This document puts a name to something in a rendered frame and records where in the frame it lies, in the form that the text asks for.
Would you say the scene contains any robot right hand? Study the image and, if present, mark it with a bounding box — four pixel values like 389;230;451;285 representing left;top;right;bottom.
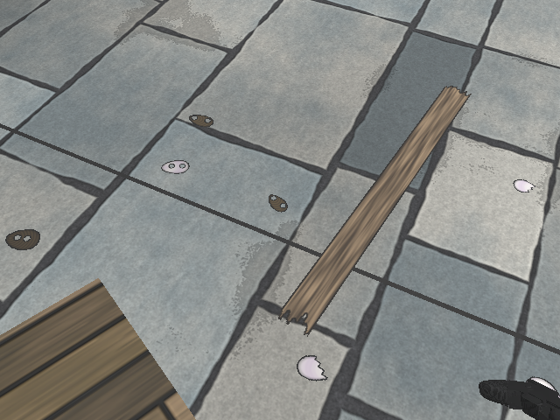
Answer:
479;379;560;420

